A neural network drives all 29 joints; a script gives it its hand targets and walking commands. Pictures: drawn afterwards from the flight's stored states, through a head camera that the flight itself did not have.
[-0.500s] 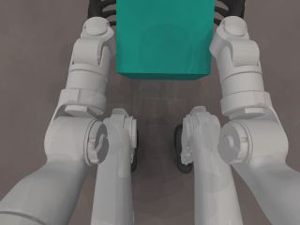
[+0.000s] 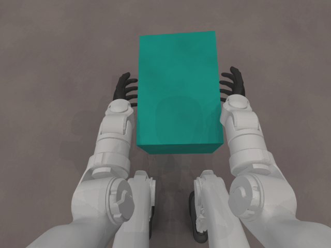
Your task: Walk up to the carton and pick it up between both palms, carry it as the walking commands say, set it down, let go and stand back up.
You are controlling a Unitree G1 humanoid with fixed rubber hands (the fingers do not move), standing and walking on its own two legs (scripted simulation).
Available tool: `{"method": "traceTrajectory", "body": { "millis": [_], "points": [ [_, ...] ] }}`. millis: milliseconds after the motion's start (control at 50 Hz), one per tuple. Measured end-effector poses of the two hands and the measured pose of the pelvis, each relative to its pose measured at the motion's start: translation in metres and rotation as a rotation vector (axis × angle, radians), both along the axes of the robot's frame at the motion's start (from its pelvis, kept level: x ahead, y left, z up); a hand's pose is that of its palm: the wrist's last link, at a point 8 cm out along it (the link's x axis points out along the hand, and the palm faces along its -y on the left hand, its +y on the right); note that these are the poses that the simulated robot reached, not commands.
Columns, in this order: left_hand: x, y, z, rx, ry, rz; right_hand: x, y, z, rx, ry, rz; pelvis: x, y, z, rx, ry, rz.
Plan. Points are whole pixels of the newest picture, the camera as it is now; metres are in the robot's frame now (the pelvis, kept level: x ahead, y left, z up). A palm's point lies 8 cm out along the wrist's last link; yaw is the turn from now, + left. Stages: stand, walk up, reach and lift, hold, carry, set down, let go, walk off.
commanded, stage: reach and lift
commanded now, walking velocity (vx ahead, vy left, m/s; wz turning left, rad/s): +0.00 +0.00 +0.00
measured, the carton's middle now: (178, 99) +0.50 -0.01 -0.14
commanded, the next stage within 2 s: none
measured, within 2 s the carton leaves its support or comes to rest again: neither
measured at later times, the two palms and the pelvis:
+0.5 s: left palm (114, 96) +0.43 +0.14 +0.01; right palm (247, 91) +0.44 -0.14 +0.03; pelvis +0.02 +0.00 +0.06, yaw +0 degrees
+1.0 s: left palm (96, 88) +0.41 +0.14 +0.10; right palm (267, 78) +0.42 -0.13 +0.12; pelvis +0.03 +0.00 +0.12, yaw +0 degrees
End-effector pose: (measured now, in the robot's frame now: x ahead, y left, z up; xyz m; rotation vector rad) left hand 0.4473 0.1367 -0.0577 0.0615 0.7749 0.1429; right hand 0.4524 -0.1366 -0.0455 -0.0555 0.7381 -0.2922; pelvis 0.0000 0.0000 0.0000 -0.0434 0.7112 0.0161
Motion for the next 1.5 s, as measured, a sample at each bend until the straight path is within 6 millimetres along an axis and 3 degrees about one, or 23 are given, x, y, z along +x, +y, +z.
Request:
{"method": "traceTrajectory", "body": {
  "millis": [60, 240, 520, 760, 980, 1180, 1340, 1500],
  "points": [
    [-0.004, 0.000, 0.008, 0.021, -0.035, -0.003, -0.002, 0.002, 0.010, -0.031, -0.034, 0.026, 0.004, 0.000, 0.006, -0.001, 0.002, -0.003],
    [-0.003, -0.002, 0.060, -0.018, -0.103, 0.032, -0.003, -0.001, 0.064, 0.011, -0.113, -0.020, 0.007, -0.002, 0.027, 0.002, -0.074, -0.005],
    [-0.015, 0.001, 0.072, -0.016, -0.037, 0.027, -0.015, 0.002, 0.075, 0.006, -0.047, -0.018, 0.024, -0.002, 0.062, 0.005, -0.088, -0.005],
    [-0.027, 0.006, 0.133, -0.001, -0.096, 0.024, -0.025, 0.006, 0.136, 0.001, -0.105, 0.003, 0.030, -0.001, 0.100, 0.005, -0.183, 0.003],
    [-0.037, 0.005, 0.155, -0.023, -0.088, 0.032, -0.035, 0.005, 0.159, 0.038, -0.103, -0.032, 0.028, 0.001, 0.121, 0.004, -0.211, 0.005],
    [-0.034, 0.007, 0.195, -0.031, -0.090, 0.042, -0.035, 0.007, 0.196, 0.044, -0.109, -0.037, 0.043, 0.002, 0.149, 0.007, -0.278, 0.009],
    [-0.048, 0.006, 0.214, -0.045, -0.055, 0.058, -0.046, 0.006, 0.215, 0.053, -0.077, -0.032, 0.057, 0.002, 0.175, 0.011, -0.338, 0.011],
    [-0.057, 0.007, 0.240, -0.042, -0.085, 0.063, -0.058, 0.007, 0.237, 0.050, -0.094, -0.023, 0.056, 0.002, 0.189, 0.013, -0.403, 0.013]
  ]
}}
